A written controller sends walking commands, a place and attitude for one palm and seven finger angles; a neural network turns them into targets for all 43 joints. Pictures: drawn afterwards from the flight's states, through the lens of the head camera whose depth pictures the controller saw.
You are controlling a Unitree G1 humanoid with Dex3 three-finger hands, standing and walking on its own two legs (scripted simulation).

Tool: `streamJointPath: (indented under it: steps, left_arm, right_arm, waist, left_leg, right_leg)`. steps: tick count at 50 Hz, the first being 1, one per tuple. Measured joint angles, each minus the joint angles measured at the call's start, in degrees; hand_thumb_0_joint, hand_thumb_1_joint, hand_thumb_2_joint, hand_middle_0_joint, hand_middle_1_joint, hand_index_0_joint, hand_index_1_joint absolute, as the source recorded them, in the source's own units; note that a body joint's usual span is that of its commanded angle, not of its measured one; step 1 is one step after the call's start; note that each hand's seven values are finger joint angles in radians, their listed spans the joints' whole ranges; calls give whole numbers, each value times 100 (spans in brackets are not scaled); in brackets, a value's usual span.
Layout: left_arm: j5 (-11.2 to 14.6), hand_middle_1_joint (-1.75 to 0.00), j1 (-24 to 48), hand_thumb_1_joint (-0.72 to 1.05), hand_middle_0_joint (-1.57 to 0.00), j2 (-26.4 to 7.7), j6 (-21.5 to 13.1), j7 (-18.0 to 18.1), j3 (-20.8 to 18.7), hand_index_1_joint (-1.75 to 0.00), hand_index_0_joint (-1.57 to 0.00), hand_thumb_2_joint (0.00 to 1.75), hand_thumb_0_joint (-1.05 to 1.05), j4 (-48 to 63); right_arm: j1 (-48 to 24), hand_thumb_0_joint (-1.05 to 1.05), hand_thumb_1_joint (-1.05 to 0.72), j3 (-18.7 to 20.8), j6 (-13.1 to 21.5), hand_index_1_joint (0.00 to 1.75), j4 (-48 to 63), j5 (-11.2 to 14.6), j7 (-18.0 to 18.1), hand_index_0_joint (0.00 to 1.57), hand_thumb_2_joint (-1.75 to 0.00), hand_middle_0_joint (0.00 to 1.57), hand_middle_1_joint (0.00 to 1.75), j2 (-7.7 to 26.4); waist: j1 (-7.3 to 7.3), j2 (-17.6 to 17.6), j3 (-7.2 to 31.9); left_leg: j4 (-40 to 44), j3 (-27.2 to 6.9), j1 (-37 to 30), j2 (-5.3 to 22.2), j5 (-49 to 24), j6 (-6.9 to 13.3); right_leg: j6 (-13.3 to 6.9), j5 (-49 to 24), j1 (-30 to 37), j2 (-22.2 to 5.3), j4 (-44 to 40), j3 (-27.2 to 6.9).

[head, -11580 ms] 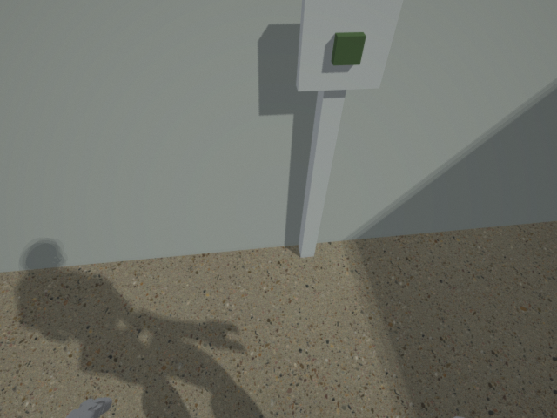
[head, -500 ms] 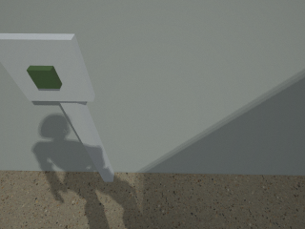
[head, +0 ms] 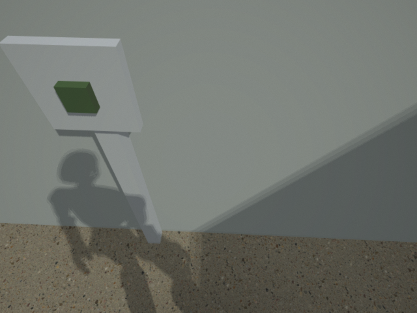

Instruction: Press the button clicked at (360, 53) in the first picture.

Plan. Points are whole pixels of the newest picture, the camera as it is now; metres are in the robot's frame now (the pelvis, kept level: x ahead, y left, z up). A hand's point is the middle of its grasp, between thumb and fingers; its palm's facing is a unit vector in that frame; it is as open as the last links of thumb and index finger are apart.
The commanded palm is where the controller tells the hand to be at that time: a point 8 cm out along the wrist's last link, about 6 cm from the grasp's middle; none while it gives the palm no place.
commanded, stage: shuffle to correct the standing spot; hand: left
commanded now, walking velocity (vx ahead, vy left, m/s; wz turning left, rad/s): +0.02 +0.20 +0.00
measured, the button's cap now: (78, 96) +0.48 +0.31 +0.15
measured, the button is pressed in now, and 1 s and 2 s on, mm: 0 0 0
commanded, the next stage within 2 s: come to a stop and stand still in 0.16 s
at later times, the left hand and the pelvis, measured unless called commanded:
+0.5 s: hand out of the picture +0.01 +0.22 -0.16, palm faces +0.05 -0.97 -0.23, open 7.4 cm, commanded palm none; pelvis +0.00 +0.04 +0.00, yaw +0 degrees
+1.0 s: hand out of the picture +0.07 +0.33 -0.16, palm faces +0.00 -0.96 -0.29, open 7.4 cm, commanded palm none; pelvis +0.00 +0.11 +0.00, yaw -2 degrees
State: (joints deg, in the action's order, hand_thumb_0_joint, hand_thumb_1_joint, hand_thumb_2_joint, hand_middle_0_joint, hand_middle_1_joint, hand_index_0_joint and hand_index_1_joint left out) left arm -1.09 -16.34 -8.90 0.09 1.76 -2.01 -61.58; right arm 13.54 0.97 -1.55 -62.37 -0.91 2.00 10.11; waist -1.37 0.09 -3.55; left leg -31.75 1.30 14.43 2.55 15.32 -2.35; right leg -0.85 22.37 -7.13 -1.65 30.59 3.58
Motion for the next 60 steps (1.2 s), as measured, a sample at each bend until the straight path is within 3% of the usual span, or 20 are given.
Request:
streamJointPath:
  steps: [5, 7, 9, 12, 15, 18, 22, 26, 29, 31, 37, 47, 60]
  left_arm:
    - [-34, -30, -34, 90, -20, -135, 100, 22, -99, -30, -20, 89, 0, 109]
    - [-22, -30, -2, 90, -20, -202, 180, 29, -128, -30, -20, 89, 0, 133]
    - [-12, -30, 91, 90, -20, -248, 260, 47, -138, -30, -20, 89, 0, 158]
    - [-23, -30, 237, 90, -20, -261, 269, 41, -139, -30, -20, 89, 0, 241]
    - [-28, -30, 306, 91, -20, -195, 207, 26, -105, -30, -20, 89, 0, 370]
    - [-42, -30, 265, 91, -20, -133, 68, 21, -46, -30, -19, 89, 0, 442]
    - [-55, -30, 84, 91, -20, 65, -51, -8, 82, -30, -19, 89, 0, 314]
    - [-54, -30, -142, 91, -20, 93, -102, -8, 107, -30, -20, 89, 0, 201]
    - [-38, -30, -295, 91, -20, 88, -106, 2, 246, -30, -20, 89, 0, 221]
    - [-6, -30, -296, 91, -20, 118, -61, -2, 280, -30, -20, 89, 0, 188]
    - [-9, -30, -214, 90, -20, -27, -32, 14, 196, -30, -20, 89, 0, 317]
    - [12, -30, 191, 90, -20, -528, 97, 20, 73, -30, -20, 89, 0, 581]
    - [-9, -30, 376, 90, -20, -843, 125, -99, 103, -30, -20, 89, 0, 487]
  right_arm:
    - [-42, 1, -91, 76, -37, 30, 184, -24, -50, 20, -90, 20, 30, 22]
    - [-67, 1, -91, 85, 9, 30, 317, -44, -67, 20, -90, 20, 30, 5]
    - [-104, 0, -91, 84, 31, 30, 446, -44, -61, 20, -90, 20, 30, -18]
    - [-132, 0, -91, 63, 1, 30, 564, -78, -70, 20, -90, 20, 30, -51]
    - [-120, 0, -92, 69, -49, 30, 589, -111, -70, 20, -90, 20, 30, -36]
    - [-58, 1, -93, 61, -25, 30, 545, -74, -94, 20, -90, 20, 30, -23]
    - [33, 1, -94, 93, -73, 30, 343, -56, -127, 20, -90, 20, 30, 45]
    - [56, 1, -94, 37, -30, 30, 210, -40, -151, 20, -90, 20, 30, -29]
    - [82, 1, -93, -38, -1, 30, 543, -75, -181, 20, -90, 20, 30, 19]
    - [109, 1, -92, -28, 106, 30, 664, -71, -121, 20, -90, 20, 30, 89]
    - [55, 1, -92, -54, 115, 30, 695, -16, -32, 20, -90, 20, 30, 64]
    - [-198, 1, -91, -25, 149, 30, 711, -21, -56, 20, -90, 20, 30, 164]
    - [-191, 1, -91, -20, 108, 30, 538, -44, -188, 20, -90, 20, 30, 539]
  waist:
    - [-58, 229, -78]
    - [-62, 295, -98]
    - [-35, 274, -130]
    - [26, 166, -149]
    - [32, 32, -89]
    - [13, 26, 17]
    - [66, -198, 180]
    - [38, -2, 259]
    - [130, 32, 226]
    - [202, -63, 223]
    - [88, 51, 279]
    - [80, 8, 283]
    - [118, -23, 287]
  left_leg:
    - [-40, 318, 41, -241, 89, 200]
    - [-46, 401, 107, -310, 80, 322]
    - [3, 459, 172, -328, 32, 425]
    - [175, 473, 226, -362, -117, 480]
    - [286, 491, 276, -417, -213, 504]
    - [164, 563, 353, -529, -154, 486]
    - [-522, 360, 439, -400, 646, 319]
    - [-726, 248, 374, -189, 642, 234]
    - [-181, -6, 224, -83, 142, 289]
    - [-147, -128, 194, -28, 127, 159]
    - [-376, -4, 127, -112, 462, 206]
    - [-297, 165, -14, -275, 333, 461]
    - [482, 250, -96, -425, -364, 572]
  right_leg:
    - [180, 211, -190, -326, 412, -73]
    - [90, 425, -447, -395, 818, -121]
    - [-12, 943, -887, -334, 1742, -180]
    - [-112, 1044, -1323, -271, 2506, -73]
    - [-106, 868, -1301, -254, 2030, 100]
    - [-71, 88, -839, -239, 608, 131]
    - [-124, -51, -526, -121, 331, 265]
    - [-119, -179, -181, -78, -139, 232]
    - [-48, -119, -259, -11, -31, 205]
    - [7, 38, -331, 36, 189, 245]
    - [153, 74, -206, -66, 193, 126]
    - [358, -115, -88, -240, 78, -23]
    - [319, -677, -155, -354, -418, -88]
